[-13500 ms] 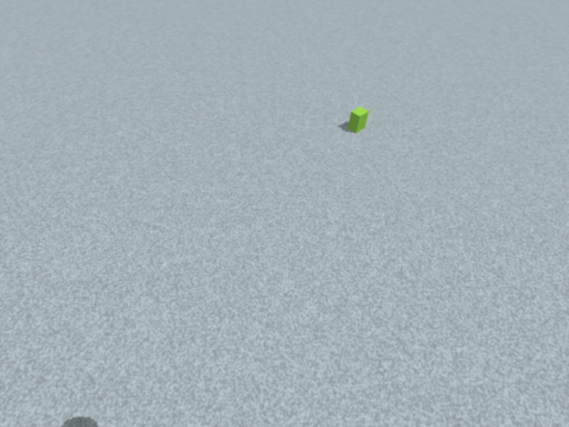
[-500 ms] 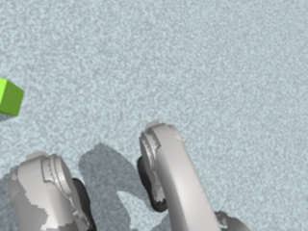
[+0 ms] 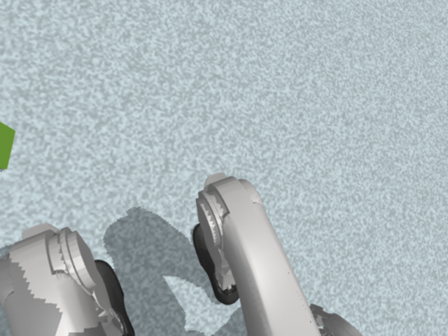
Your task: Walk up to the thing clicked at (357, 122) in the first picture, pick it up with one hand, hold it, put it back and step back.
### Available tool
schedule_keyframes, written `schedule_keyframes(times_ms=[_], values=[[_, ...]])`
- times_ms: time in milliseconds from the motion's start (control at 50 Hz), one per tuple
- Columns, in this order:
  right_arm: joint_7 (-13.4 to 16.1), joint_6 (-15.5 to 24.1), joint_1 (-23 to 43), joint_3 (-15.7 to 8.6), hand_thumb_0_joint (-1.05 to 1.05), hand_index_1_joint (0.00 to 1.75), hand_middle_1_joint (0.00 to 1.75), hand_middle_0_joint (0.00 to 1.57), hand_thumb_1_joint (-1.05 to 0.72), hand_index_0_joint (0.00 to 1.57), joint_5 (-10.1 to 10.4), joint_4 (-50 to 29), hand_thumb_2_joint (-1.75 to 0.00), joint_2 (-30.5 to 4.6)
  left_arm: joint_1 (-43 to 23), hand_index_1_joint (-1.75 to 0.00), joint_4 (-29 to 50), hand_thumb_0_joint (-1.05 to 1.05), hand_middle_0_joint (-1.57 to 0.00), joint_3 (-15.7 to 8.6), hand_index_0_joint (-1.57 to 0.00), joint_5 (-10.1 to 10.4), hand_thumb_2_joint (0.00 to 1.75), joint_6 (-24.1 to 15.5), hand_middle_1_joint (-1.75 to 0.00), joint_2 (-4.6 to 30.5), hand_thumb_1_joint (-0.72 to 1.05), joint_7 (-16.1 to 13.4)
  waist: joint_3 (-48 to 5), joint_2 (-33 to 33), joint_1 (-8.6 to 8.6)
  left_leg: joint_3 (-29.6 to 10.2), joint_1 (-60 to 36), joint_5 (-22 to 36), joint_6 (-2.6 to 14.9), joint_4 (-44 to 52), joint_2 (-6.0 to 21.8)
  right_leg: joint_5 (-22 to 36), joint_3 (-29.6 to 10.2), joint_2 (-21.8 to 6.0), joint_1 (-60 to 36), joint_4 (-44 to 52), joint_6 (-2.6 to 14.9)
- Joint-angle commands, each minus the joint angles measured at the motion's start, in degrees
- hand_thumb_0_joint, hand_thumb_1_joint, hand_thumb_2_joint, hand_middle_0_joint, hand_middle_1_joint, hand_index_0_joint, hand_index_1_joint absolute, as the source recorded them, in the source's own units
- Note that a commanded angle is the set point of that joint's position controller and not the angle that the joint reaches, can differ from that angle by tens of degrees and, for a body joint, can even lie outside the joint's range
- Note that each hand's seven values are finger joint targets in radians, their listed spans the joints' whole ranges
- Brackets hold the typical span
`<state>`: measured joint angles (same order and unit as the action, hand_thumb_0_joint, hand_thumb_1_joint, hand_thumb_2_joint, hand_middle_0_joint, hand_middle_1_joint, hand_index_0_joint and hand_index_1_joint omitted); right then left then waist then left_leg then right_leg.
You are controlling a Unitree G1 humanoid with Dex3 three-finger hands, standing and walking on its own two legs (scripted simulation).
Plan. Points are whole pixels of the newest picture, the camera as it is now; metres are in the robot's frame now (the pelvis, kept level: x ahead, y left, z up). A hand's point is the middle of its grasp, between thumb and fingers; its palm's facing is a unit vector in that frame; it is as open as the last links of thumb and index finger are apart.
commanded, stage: rise first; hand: left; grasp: from above
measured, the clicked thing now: out of the picture +0.49 +0.31 -0.26
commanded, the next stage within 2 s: approach in 0.78 s
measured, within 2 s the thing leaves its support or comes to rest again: neither
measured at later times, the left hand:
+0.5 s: hand out of the picture +0.47 +0.36 -0.15, palm faces -0.05 -0.41 -0.91, open 14.2 cm
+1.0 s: hand out of the picture +0.47 +0.36 -0.16, palm faces -0.06 -0.42 -0.91, open 14.1 cm
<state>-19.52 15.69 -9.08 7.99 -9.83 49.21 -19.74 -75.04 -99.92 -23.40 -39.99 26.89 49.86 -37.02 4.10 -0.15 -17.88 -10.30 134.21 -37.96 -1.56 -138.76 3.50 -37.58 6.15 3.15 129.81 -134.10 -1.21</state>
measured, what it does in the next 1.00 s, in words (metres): stands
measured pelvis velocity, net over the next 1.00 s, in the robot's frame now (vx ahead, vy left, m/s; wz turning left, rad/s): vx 0.00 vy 0.01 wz -0.03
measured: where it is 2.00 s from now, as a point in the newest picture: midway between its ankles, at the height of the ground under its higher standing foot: (171, 297)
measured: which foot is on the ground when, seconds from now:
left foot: down 0.00-1.00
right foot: down 0.00-1.00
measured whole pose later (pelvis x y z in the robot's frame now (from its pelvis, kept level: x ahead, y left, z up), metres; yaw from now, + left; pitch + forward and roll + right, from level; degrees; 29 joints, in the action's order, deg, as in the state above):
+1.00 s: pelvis +0.00 +0.01 +0.01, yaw -2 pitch +32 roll -10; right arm -19.6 16.9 -10.4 11.0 -9.0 46.4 -19.8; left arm -75.4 -97.5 -21.6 -40.2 28.0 53.8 -36.1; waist 5.5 -1.8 -20.1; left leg -11.6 133.1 -38.6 -1.0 -138.2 3.8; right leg -37.5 7.3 3.7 127.7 -131.8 -1.9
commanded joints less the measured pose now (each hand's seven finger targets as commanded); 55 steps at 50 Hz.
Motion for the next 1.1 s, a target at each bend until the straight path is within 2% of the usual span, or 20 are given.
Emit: schedule_keyframes(times_ms=[0,60,80,140,260,380,420,440,520,540,580,620,700,840,860,900,940,1040,1060,1080], values=[[0.4,0.61,-15.23,-3.53,0.0,0.3,0.3,0.2,-0.91,0.2,0.22,1.39,-0.9,-15.76,-17.32,-1.05,7.18,0.0,-0.09,2.95,-0.06,-1.76,1.06,-0.2,-1.02,12.97,-0.59,-1.66,-40.61,19.18,-2.5,5.18,-28.44,8.58,2.26,12.25,-0.26,10.92,4.34,1.3,-22.4,15.17,1.96],[0.38,0.87,-15.45,-3.52,0.0,0.3,0.3,0.2,-0.91,0.2,0.69,1.23,-0.9,-16.25,-17.05,-1.04,8.47,0.0,-0.09,1.89,-0.06,-1.91,1.05,-0.15,-1.01,14.94,-0.59,-1.8,-42.05,19.09,-1.93,4.83,-28.76,9.77,2.31,12.13,-0.11,12.22,4.65,1.36,-23.34,14.9,1.82],[0.35,0.7,-15.2,-3.24,0.0,0.3,0.3,0.2,-0.91,0.2,0.69,0.75,-0.9,-15.9,-16.6,-1.04,6.96,0.0,-0.1,2.78,-0.07,-1.88,1.05,0.21,-1.01,13.61,-0.59,-1.68,-41.13,19.47,-2.26,5.25,-28.65,10.13,2.34,11.73,-0.15,12.97,4.33,1.45,-23.24,15.06,1.77],[0.2,0.58,-15.51,-2.96,0.0,0.3,0.3,0.2,-0.91,0.2,0.74,0.17,-0.9,-15.62,-17.0,-1.05,8.51,0.0,-0.1,1.53,-0.07,-2.03,1.06,-0.03,-1.01,14.97,-0.59,-2.57,-42.59,20.44,-1.57,5.2,-29.6,11.91,2.13,11.72,0.16,15.0,4.43,1.49,-24.95,14.91,1.83],[0.2,0.45,-15.4,-2.68,0.0,0.3,0.3,0.2,-0.91,0.2,0.9,0.19,-0.9,-16.31,-17.54,-1.04,8.2,0.0,-0.1,1.6,-0.07,-2.18,1.05,0.36,-1.0,16.43,-0.58,-2.79,-40.39,19.73,-2.51,4.78,-28.5,10.37,2.48,11.7,0.21,13.71,4.64,1.57,-23.68,15.33,1.66],[0.12,0.65,-14.85,-2.67,0.0,0.3,0.3,0.2,-0.91,0.2,0.99,-0.21,-0.9,-16.52,-16.92,-1.03,8.77,0.0,-0.09,2.26,-0.07,-2.41,1.03,0.71,-1.01,16.84,-0.57,-2.16,-39.54,21.87,-2.52,3.95,-30.79,9.1,2.11,12.98,0.31,11.73,5.34,1.54,-21.14,14.97,2.1],[0.09,0.52,-15.8,-2.46,0.0,0.3,0.3,0.2,-0.91,0.2,1.15,0.14,-0.9,-16.32,-18.05,-1.03,8.13,0.0,-0.1,2.29,-0.07,-2.22,1.04,0.52,-1.0,16.14,-0.58,-2.41,-39.47,22.38,-2.91,3.46,-31.72,9.49,1.78,13.5,0.58,12.43,5.71,1.58,-21.51,14.75,2.31],[0.14,0.53,-15.39,-2.3,0.0,0.3,0.3,0.2,-0.91,0.2,1.04,-0.56,-0.9,-16.38,-17.27,-1.04,6.42,0.0,-0.1,3.67,-0.07,-1.81,1.05,0.78,-1.01,13.97,-0.58,-1.95,-37.83,21.74,-3.84,3.65,-31.31,9.61,1.87,13.16,0.52,12.79,5.57,1.67,-21.03,14.8,2.19],[0.08,0.6,-16.29,-0.82,0.0,0.3,0.3,0.2,-0.91,0.2,1.21,0.51,-0.9,-15.24,-18.56,-1.04,7.92,0.0,-0.1,3.14,-0.07,-1.7,1.04,0.66,-1.01,16.72,-0.57,-1.55,-38.5,20.61,-3.43,3.78,-28.83,9.73,2.27,12.71,0.29,12.7,5.27,1.55,-22.34,15.31,1.95],[0.44,0.74,-14.85,-1.91,0.0,0.3,0.3,0.2,-0.91,0.2,1.15,-0.66,-0.9,-17.12,-17.29,-1.04,5.07,0.0,-0.09,4.02,-0.07,-1.37,1.03,1.04,-1.01,15.75,-0.58,-1.32,-37.02,20.11,-3.82,3.9,-28.04,7.96,2.34,12.79,0.28,11.03,5.2,1.83,-21.9,15.68,1.91],[0.57,0.81,-15.77,-1.3,0.0,0.3,0.3,0.2,-0.91,0.2,0.89,-0.25,-0.9,-16.23,-18.46,-1.05,6.65,0.0,-0.09,4.32,-0.07,-2.01,1.03,0.5,-1.03,16.29,-0.58,-1.06,-37.39,20.36,-4.15,4.15,-28.13,8.31,2.3,12.87,0.19,11.55,5.01,1.82,-23.29,16.01,1.85],[0.65,1.02,-15.7,-0.64,0.0,0.3,0.3,0.2,-0.91,0.2,1.06,-0.23,-0.9,-15.76,-18.03,-1.04,7.01,0.0,-0.09,3.63,-0.07,-2.54,1.03,0.45,-1.02,18.27,-0.57,-1.33,-38.48,20.58,-3.02,3.92,-29.11,8.55,2.19,12.97,0.26,11.46,5.15,1.72,-23.39,15.88,1.97],[0.57,1.0,-15.62,-1.32,0.0,0.3,0.3,0.2,-0.91,0.2,1.14,-1.0,-0.9,-16.58,-17.72,-1.04,9.06,0.0,-0.09,4.18,-0.07,-2.49,1.03,0.57,-1.02,17.08,-0.57,-1.07,-38.04,22.41,-3.94,3.39,-31.16,9.08,1.87,13.8,0.43,12.14,5.76,1.66,-22.14,15.23,2.17],[0.36,1.32,-16.29,-0.55,0.0,0.3,0.3,0.2,-0.91,0.2,0.97,-0.44,-0.9,-15.98,-17.11,-1.04,10.07,0.0,-0.09,3.96,-0.08,-2.07,1.02,0.78,-1.02,17.9,-0.57,-1.29,-37.79,21.75,-3.9,3.76,-29.51,9.56,2.12,13.46,0.42,12.6,5.59,1.79,-23.4,15.95,1.82],[0.38,1.37,-16.09,-1.06,0.0,0.3,0.3,0.2,-0.91,0.2,1.41,-0.89,-0.9,-16.57,-16.67,-1.04,10.09,0.0,-0.11,3.23,-0.05,-1.86,1.09,0.69,-0.97,18.32,-0.61,-1.36,-39.11,22.73,-2.99,3.88,-30.67,10.02,1.97,13.38,0.58,13.01,5.59,1.92,-23.61,15.84,1.96],[0.25,1.45,-16.22,-0.7,0.0,0.3,0.3,0.2,-0.9,0.2,1.39,-0.97,-0.89,-16.13,-16.08,-1.04,9.69,0.0,-0.07,4.03,-0.07,-1.92,0.99,0.98,-1.04,17.27,-0.55,-1.14,-38.27,22.23,-3.51,3.8,-30.44,10.04,2.02,13.15,0.47,13.12,5.7,1.87,-23.18,15.79,1.83],[0.25,1.47,-16.17,-0.93,0.0,0.3,0.3,0.2,-0.9,0.2,1.2,-0.38,-0.89,-15.99,-16.25,-1.07,10.06,0.0,-0.08,3.92,-0.08,-2.25,1.02,0.81,-1.08,17.34,-0.52,-1.05,-38.42,22.1,-3.3,3.82,-29.77,9.78,2.05,13.6,0.51,12.97,5.59,1.91,-23.67,15.92,1.87],[-0.18,1.73,-17.31,-1.14,0.0,0.3,0.3,0.2,-0.9,0.2,0.86,0.58,-0.89,-15.76,-19.96,-1.07,11.27,0.0,-0.08,6.49,-0.08,-1.65,1.02,0.68,-1.07,11.59,-0.54,-1.32,-37.65,23.76,-5.72,2.76,-32.18,9.34,1.54,14.07,0.71,13.03,6.33,1.69,-21.68,15.55,2.14],[0.01,2.02,-16.53,-2.41,0.0,0.3,0.3,0.2,-0.9,0.2,1.04,-0.29,-0.89,-17.33,-20.34,-1.06,10.28,0.0,-0.07,6.97,-0.07,-1.53,1.0,0.8,-1.06,10.4,-0.54,-1.52,-38.47,23.99,-5.91,2.89,-32.97,8.72,1.44,14.36,0.74,12.66,6.19,1.9,-21.97,15.93,2.19],[-0.07,1.95,-17.11,-1.57,0.0,0.3,0.3,0.2,-0.9,0.2,1.09,0.8,-0.89,-15.88,-21.41,-1.06,10.75,0.0,-0.07,7.43,-0.07,-1.58,1.0,0.72,-1.06,9.5,-0.55,-1.74,-38.55,24.43,-5.92,2.4,-33.68,8.55,1.23,14.66,0.76,12.45,6.5,1.68,-20.75,15.6,2.33]])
